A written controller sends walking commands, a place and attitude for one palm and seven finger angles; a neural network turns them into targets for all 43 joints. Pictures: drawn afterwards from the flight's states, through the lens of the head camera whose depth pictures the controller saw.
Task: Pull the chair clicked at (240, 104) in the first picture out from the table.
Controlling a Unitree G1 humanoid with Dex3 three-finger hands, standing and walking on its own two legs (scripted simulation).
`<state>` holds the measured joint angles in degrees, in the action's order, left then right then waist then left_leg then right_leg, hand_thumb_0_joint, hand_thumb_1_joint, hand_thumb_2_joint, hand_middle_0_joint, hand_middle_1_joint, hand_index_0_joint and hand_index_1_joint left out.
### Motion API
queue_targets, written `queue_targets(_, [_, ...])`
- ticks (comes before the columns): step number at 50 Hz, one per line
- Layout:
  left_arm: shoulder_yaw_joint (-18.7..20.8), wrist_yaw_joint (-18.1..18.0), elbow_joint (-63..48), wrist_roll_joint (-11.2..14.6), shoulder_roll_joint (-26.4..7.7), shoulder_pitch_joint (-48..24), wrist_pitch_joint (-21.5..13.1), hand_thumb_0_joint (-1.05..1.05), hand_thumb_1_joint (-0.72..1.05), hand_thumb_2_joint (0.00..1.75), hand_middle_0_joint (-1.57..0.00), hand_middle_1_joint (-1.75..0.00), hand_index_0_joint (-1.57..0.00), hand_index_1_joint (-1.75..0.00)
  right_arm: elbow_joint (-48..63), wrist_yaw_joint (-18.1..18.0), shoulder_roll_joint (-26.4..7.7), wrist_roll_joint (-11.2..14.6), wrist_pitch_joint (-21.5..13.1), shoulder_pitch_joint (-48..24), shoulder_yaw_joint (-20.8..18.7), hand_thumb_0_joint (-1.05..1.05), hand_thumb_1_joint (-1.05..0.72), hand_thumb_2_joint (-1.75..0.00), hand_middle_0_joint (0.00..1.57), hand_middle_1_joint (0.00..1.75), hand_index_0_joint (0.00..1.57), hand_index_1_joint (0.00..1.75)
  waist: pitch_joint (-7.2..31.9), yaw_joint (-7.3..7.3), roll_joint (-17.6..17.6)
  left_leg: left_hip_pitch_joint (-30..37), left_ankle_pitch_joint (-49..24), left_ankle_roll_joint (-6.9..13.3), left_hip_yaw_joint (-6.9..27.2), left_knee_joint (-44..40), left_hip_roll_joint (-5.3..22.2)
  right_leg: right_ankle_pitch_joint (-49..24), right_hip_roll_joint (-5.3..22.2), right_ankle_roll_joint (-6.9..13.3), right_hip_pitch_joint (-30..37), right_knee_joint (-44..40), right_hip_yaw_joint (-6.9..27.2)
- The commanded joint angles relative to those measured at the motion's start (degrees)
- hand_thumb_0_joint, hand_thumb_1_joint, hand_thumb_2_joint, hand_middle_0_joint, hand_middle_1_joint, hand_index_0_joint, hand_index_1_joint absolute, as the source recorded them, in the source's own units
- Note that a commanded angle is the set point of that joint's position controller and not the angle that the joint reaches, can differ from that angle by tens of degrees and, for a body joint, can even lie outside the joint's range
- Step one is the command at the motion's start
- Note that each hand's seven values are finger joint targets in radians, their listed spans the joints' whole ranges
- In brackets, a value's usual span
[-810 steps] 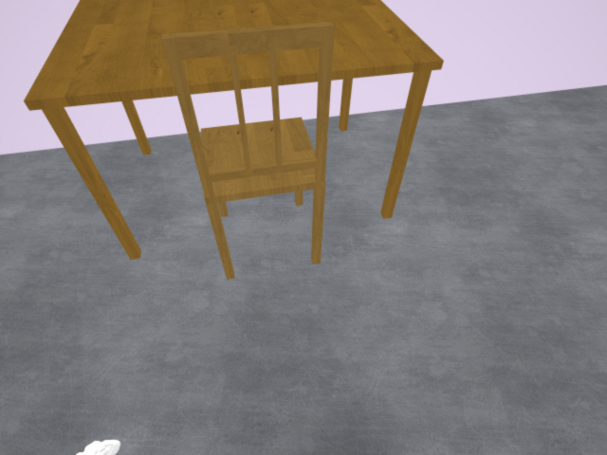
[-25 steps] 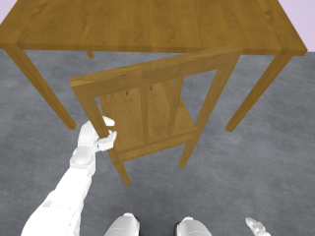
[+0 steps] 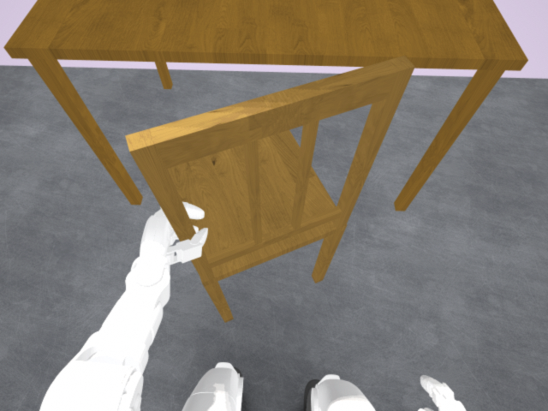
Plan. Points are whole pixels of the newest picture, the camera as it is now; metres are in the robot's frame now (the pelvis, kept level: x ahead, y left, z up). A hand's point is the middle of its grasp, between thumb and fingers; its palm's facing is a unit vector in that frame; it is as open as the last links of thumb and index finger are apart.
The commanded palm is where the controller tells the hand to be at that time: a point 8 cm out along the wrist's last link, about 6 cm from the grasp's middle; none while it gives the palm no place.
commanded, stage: step backward, pulling the chair out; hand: left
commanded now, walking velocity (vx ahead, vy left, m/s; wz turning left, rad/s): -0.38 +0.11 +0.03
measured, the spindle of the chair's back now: (254, 200) +0.44 +0.06 -0.04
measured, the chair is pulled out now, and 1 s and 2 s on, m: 0.22 0.39 0.58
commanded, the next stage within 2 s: stop walking, hand still on the chair in 1.54 s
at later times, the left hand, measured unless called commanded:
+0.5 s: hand (180, 298) +0.27 +0.16 -0.06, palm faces +0.09 -0.97 -0.21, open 6.0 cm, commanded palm +0.26 +0.21 -0.05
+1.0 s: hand (170, 353) +0.19 +0.16 -0.05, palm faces +0.12 -0.97 -0.19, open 5.9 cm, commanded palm +0.19 +0.21 -0.05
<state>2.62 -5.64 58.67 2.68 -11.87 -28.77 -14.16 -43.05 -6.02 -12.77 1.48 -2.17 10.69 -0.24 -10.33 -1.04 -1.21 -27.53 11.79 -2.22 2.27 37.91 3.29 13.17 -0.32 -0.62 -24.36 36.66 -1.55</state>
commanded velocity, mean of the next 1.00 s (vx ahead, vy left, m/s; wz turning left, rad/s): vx -0.38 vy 0.03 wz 0.02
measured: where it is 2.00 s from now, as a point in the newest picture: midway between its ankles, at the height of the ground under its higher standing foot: outside the picture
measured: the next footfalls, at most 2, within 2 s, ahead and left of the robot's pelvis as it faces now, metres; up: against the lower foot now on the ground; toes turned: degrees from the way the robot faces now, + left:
left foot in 0.20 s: +0.04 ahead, +0.14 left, +0.00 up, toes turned +1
right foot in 0.78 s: -0.06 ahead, -0.13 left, +0.00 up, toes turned -1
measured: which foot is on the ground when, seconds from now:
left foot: down 0.00-0.04, up 0.06-0.18, down 0.20-0.84, up 0.86-1.00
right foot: down 0.00-0.64, up 0.66-0.76, down 0.78-1.00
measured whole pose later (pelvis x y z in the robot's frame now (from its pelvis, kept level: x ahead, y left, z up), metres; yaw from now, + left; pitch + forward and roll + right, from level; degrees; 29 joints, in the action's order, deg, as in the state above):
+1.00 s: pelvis -0.16 +0.00 +0.01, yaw +2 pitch +0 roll +1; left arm 4.6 -6.3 59.3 2.6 -10.6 -26.4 -13.7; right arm -46.3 -6.4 -14.0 1.9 -3.8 10.9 0.9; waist -9.7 -2.6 0.9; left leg -25.4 26.0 -2.9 2.0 48.1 -0.6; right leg 15.3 4.1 -1.0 -22.3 37.6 -1.3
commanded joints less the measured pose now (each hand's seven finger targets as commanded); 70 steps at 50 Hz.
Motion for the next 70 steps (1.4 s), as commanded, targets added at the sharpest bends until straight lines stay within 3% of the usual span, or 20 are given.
queue_targets(1, [2.75,-0.67,-9.6,-2.2,-14.23,-18.69,-4.53,0.0,0.9,0.9,-0.5,-1.45,-0.5,-1.45,4.42,-1.15,-9.31,0.62,-1.95,3.64,-3.74,0.0,-0.9,-0.9,0.2,0.3,0.2,0.3,29.2,-1.57,2.07,6.75,0.65,1.2,1.54,1.88,2.35,-8.03,13.27,4.53,10.31,-9.67,13.98])
queue_targets(4, [3.46,-1.36,-7.13,-2.29,-14.7,-16.44,-3.39,0.0,0.9,0.9,-0.5,-1.45,-0.5,-1.45,3.85,-0.98,-9.01,0.48,-2.24,1.0,-3.11,0.0,-0.9,-0.9,0.2,0.3,0.2,0.3,26.01,0.21,7.63,5.04,15.83,-0.2,2.28,16.04,-2.76,-0.35,22.21,9.11,6.26,-17.76,19.41])
queue_targets(8, [2.31,-0.81,-7.88,-1.21,-11.6,-16.47,-1.93,0.0,0.9,0.9,-0.5,-1.45,-0.5,-1.45,2.34,-1.27,-9.33,0.52,-2.84,3.38,-1.77,0.0,-0.9,-0.9,0.2,0.3,0.2,0.3,25.29,-1.35,11.4,10.74,10.72,0.79,1.59,-3.42,-1.21,-7.08,16.74,4.55,7.74,-11.35,10.19])
queue_targets(13, [-1.19,-0.31,-13.02,-0.81,-6.65,-21.69,-2.73,0.0,0.9,0.9,-0.5,-1.45,-0.5,-1.45,5.85,-1.38,-9.88,0.02,-2.05,1.04,-2.15,0.0,-0.9,-0.9,0.2,0.3,0.2,0.3,24.82,0.54,-11.36,4.27,1.14,8.92,14.2,-15.73,14.4,9.03,3.04,0.34,7.91,9.82,1.67])
queue_targets(18, [-0.15,-0.21,-9.82,-2.33,-8.38,-20.44,-3.66,0.0,0.9,0.9,-0.5,-1.45,-0.5,-1.45,3.22,-0.76,-9.93,-0.14,-3.15,4.59,-2.79,0.0,-0.9,-0.9,0.2,0.3,0.2,0.3,26.68,-0.81,-6.3,11.72,-21.74,5.16,7.61,-4.08,10.11,-13.03,5.44,1.22,11.35,-3.46,4.64])
queue_targets(23, [2.83,-1.0,-7.33,-2.06,-14.48,-18.2,-3.82,0.0,0.9,0.9,-0.5,-1.45,-0.5,-1.45,3.5,-1.15,-9.37,0.66,-2.67,3.95,-3.43,0.0,-0.9,-0.9,0.2,0.3,0.2,0.3,26.81,-1.01,6.45,8.56,13.22,0.35,-0.04,5.9,-0.78,5.31,18.3,6.52,3.76,-15.49,16.97])
queue_targets(27, [2.9,-0.88,-6.93,-1.9,-13.11,-16.6,-3.04,0.0,0.9,0.9,-0.5,-1.45,-0.5,-1.45,2.73,-1.32,-9.33,0.22,-2.51,3.51,-2.1,0.0,-0.9,-0.9,0.2,0.3,0.2,0.3,25.75,-1.46,9.53,13.26,10.02,1.2,0.93,0.42,-0.53,3.11,15.67,4.37,1.45,-12.96,9.61])
queue_targets(33, [-0.4,-0.33,-10.75,-0.45,-8.21,-19.14,-3.56,0.0,0.9,0.9,-0.5,-1.45,-0.5,-1.45,6.14,-1.15,-10.87,0.2,-2.7,1.26,-2.23,0.0,-0.9,-0.9,0.2,0.3,0.2,0.3,24.14,0.15,-10.14,1.45,19.16,10.13,18.14,-19.28,16.9,12.34,0.8,0.48,6.52,16.32,1.01])
queue_targets(38, [-0.36,0.45,-10.91,-0.88,-8.61,-17.82,-3.42,0.0,0.9,0.9,-0.5,-1.45,-0.5,-1.45,4.53,-0.6,-10.56,-0.26,-3.71,4.09,-2.2,0.0,-0.9,-0.9,0.2,0.3,0.2,0.3,20.95,-0.06,-13.33,6.4,13.03,8.28,12.36,-12.44,12.71,11.7,0.57,1.54,8.34,1.26,1.13])
queue_targets(41, [1.58,0.85,-9.44,-1.48,-11.94,-16.13,-3.04,0.0,0.9,0.9,-0.5,-1.45,-0.5,-1.45,4.26,-0.83,-10.45,-0.05,-4.28,4.56,-2.68,0.0,-0.9,-0.9,0.2,0.3,0.2,0.3,22.6,-0.42,-0.24,6.22,9.68,4.16,6.13,-3.33,6.83,8.54,5.15,2.86,10.32,-9.61,7.3])
queue_targets(43, [2.74,-0.43,-9.03,-2.03,-15.05,-18.75,-2.72,0.0,0.9,0.9,-0.5,-1.45,-0.5,-1.45,3.96,-0.99,-9.08,0.67,-3.86,0.99,-3.17,0.0,-0.9,-0.9,0.2,0.3,0.2,0.3,21.73,0.14,15.08,4.98,14.34,-0.49,0.16,21.67,-2.14,11.52,23.27,10.26,1.74,-20.37,24.98])
queue_targets(45, [2.13,-0.36,-11.44,-1.77,-13.21,-16.47,-1.99,0.0,0.9,0.9,-0.5,-1.45,-0.5,-1.45,2.98,-0.61,-7.85,-0.39,-4.22,-0.15,-1.16,0.0,-0.9,-0.9,0.2,0.3,0.2,0.3,22.66,0.52,4.45,1.11,16.26,-0.34,4.24,23.23,-2.23,-13.94,23.38,11.67,9.29,-13.88,19.35])
queue_targets(48, [3.79,-0.71,-9.19,-1.87,-13.35,-15.88,-1.16,0.0,0.9,0.9,-0.5,-1.45,-0.5,-1.45,1.91,-1.34,-7.98,0.3,-3.94,1.29,-0.73,0.0,-0.9,-0.9,0.2,0.3,0.2,0.3,25.54,0.29,11.33,3.43,16.41,-0.84,2.28,7.55,-1.74,-38.84,20.47,7.75,19.9,-6.66,12.76])
queue_targets(51, [2.04,-0.8,-8.2,-1.37,-12.16,-16.22,0.04,0.0,0.9,0.9,-0.5,-1.45,-0.5,-1.45,0.92,-2.49,-9.6,0.55,-2.91,3.47,-1.26,0.0,-0.9,-0.9,0.2,0.3,0.2,0.3,26.01,-0.47,9.48,12.09,-2.9,-0.11,-0.13,-11.35,0.48,-39.14,17.35,4.1,18.5,-2.02,9.02])
queue_targets(56, [-1.37,0.48,-13.03,-2.15,-6.08,-21.94,-1.3,0.0,0.9,0.9,-0.5,-1.45,-0.5,-1.45,4.19,-0.67,-9.2,-0.97,-1.14,2.18,-2.4,0.0,-0.9,-0.9,0.2,0.3,0.2,0.3,27.9,-0.32,-14.48,21.46,-39.0,7.36,8.71,-9.76,14.34,4.7,5.11,-0.08,5.59,7.7,1.41])
queue_targets(60, [0.89,0.13,-12.14,-2.74,-8.02,-17.79,-2.62,0.0,0.9,0.9,-0.5,-1.45,-0.5,-1.45,4.33,1.08,-9.77,-0.62,-1.8,4.75,-3.38,0.0,-0.9,-0.9,0.2,0.3,0.2,0.3,27.34,-0.48,-11.97,27.32,-47.72,7.64,8.19,-4.23,14.77,2.88,3.31,0.86,5.69,-1.29,1.1])
queue_targets(63, [1.39,0.09,-11.61,-3.54,-9.71,-18.49,-3.57,0.0,0.9,0.9,-0.5,-1.45,-0.5,-1.45,5.23,1.22,-9.08,-0.44,-1.47,3.62,-3.04,0.0,-0.9,-0.9,0.2,0.3,0.2,0.3,27.94,-0.95,-6.99,17.33,-31.35,3.06,3.59,0.16,10.19,-24.41,8.29,2.25,15.84,-7.31,4.53])
queue_targets(65, [4.55,-0.71,-9.67,-2.44,-14.68,-17.04,-3.03,0.0,0.9,0.9,-0.5,-1.45,-0.5,-1.45,5.08,-0.45,-9.62,0.62,-0.98,4.35,-3.88,0.0,-0.9,-0.9,0.2,0.3,0.2,0.3,31.41,-1.39,10.01,10.66,-2.42,-1.02,-1.15,7.89,2.2,-41.05,17.65,6.98,20.66,-8.31,12.83])
queue_targets(66, [4.36,-0.7,-9.11,-2.44,-14.55,-16.39,-2.44,0.0,0.9,0.9,-0.5,-1.45,-0.5,-1.45,5.51,-0.75,-9.28,0.63,-0.91,2.18,-3.52,0.0,-0.9,-0.9,0.2,0.3,0.2,0.3,30.75,-0.39,9.57,6.61,13.94,-1.18,0.38,12.2,-0.17,-44.49,21.84,9.13,20.95,-9.44,15.16])
queue_targets(70, [3.56,-0.62,-8.47,-1.81,-12.42,-15.07,0.51,0.0,0.9,0.9,-0.5,-1.45,-0.5,-1.45,4.63,-1.51,-8.62,0.22,-0.35,1.56,-1.42,0.0,-0.9,-0.9,0.2,0.3,0.2,0.3,28.36,-0.48,8.39,9.25,11.9,-0.56,1.07,1.32,-0.12,-37.33,19.76,6.64,19.45,-6.91,8.94])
